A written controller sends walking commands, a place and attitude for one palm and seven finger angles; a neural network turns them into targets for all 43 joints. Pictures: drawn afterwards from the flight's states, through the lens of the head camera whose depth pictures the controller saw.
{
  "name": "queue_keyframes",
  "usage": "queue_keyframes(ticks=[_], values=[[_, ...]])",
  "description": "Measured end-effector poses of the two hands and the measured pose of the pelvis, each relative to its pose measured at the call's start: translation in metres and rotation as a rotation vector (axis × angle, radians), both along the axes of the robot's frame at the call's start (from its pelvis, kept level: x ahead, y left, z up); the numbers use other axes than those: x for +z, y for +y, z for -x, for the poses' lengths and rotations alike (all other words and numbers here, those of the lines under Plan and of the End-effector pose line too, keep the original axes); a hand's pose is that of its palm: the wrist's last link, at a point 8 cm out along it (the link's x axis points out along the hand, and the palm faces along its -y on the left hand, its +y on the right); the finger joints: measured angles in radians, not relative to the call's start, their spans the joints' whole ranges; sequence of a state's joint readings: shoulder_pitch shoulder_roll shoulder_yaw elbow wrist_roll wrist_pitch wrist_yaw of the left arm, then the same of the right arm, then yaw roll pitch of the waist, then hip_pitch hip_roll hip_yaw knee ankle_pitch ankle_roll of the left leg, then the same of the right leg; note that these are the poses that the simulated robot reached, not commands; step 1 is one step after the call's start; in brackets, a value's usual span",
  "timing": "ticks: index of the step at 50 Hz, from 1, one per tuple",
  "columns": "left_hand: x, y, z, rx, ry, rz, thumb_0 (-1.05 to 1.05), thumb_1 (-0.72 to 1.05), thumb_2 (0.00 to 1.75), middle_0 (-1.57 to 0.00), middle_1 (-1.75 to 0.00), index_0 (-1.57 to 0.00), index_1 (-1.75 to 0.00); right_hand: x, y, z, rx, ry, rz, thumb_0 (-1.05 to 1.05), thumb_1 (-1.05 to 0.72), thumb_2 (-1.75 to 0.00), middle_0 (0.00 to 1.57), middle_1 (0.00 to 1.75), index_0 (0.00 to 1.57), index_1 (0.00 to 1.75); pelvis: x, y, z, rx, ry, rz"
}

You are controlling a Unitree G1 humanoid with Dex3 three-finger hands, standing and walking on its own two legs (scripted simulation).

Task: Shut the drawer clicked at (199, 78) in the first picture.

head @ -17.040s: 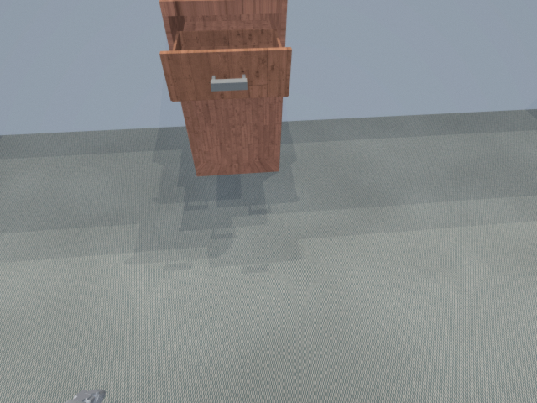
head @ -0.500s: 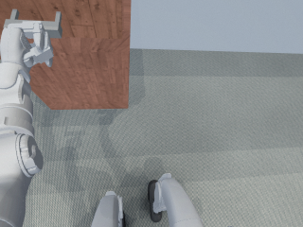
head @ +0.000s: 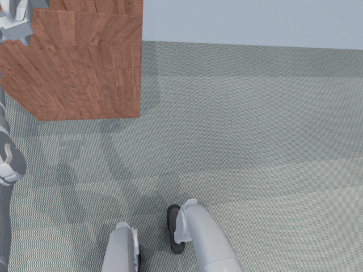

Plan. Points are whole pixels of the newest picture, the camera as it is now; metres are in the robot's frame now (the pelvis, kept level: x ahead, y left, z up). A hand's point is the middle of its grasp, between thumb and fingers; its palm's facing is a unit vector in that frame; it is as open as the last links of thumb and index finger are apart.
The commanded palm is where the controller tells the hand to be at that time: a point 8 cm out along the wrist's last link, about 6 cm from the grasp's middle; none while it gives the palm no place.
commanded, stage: push the drawer shut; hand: left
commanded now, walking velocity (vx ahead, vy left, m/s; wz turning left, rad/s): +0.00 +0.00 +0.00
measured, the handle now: out of the picture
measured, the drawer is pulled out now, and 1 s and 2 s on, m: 0.00 0.00 0.00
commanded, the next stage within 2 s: pull the fist back off the drawer in 0.36 s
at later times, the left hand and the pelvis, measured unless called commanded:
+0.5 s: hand (14, 12) +0.59 +0.22 +0.07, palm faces -0.02 -1.00 -0.06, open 3.5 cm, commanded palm +0.63 +0.19 +0.07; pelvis -0.02 +0.00 -0.01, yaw +0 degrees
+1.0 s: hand (21, 17) +0.58 +0.21 +0.07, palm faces -0.03 -1.00 -0.03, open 3.2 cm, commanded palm +0.57 +0.21 +0.07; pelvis -0.01 +0.01 +0.00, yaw -1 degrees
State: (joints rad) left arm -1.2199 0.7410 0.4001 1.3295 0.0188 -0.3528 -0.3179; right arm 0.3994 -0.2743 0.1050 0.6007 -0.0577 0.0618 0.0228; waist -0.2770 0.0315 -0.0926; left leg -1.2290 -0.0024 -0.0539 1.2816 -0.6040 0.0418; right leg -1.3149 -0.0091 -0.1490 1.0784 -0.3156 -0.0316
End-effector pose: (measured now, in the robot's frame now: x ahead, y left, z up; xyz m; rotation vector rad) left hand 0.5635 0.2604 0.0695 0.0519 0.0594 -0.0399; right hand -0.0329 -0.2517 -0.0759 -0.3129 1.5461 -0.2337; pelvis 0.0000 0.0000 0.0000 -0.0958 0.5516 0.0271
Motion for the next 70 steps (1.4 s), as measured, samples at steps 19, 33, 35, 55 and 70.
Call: queue_keyframes(ticks=[19, 33, 35, 55, 70], values=[[0.006, 0.009, -0.006, 0.013, 0.013, -0.008, 0.03, 0.47, 0.88, -1.40, -1.60, -1.40, -1.60, 0.002, 0.006, 0.029, 0.007, 0.018, 0.037, 0.00, -0.90, -0.89, 0.20, 0.30, 0.20, 0.30, -0.010, 0.003, 0.018, 0.016, 0.023, 0.023], [0.007, 0.010, -0.006, 0.016, 0.020, -0.007, 0.04, 0.46, 0.88, -1.40, -1.60, -1.40, -1.60, 0.003, 0.014, 0.042, -0.002, 0.026, 0.027, 0.00, -0.90, -0.89, 0.20, 0.30, 0.20, 0.30, -0.012, 0.006, 0.022, 0.020, 0.025, 0.027], [0.007, 0.010, -0.006, 0.015, 0.018, -0.006, 0.04, 0.46, 0.88, -1.40, -1.60, -1.40, -1.60, 0.003, 0.015, 0.042, -0.004, 0.026, 0.024, 0.00, -0.90, -0.89, 0.20, 0.30, 0.20, 0.30, -0.012, 0.006, 0.022, 0.019, 0.025, 0.028], [0.002, -0.007, 0.005, 0.011, -0.008, 0.024, 0.02, 0.70, 0.88, -1.40, -1.60, -1.40, -1.60, 0.008, 0.019, 0.005, -0.033, -0.018, -0.043, 0.00, -0.90, -0.89, 0.20, 0.30, 0.20, 0.30, 0.007, 0.009, -0.001, -0.016, -0.020, 0.006], [0.017, -0.009, 0.026, 0.007, -0.060, -0.015, 0.02, 0.83, 0.88, -1.40, -1.60, -1.40, -1.60, 0.015, 0.008, -0.061, -0.046, -0.122, -0.063, 0.00, -0.91, -0.89, 0.20, 0.30, 0.20, 0.30, 0.031, 0.008, -0.034, -0.047, -0.065, -0.019]])
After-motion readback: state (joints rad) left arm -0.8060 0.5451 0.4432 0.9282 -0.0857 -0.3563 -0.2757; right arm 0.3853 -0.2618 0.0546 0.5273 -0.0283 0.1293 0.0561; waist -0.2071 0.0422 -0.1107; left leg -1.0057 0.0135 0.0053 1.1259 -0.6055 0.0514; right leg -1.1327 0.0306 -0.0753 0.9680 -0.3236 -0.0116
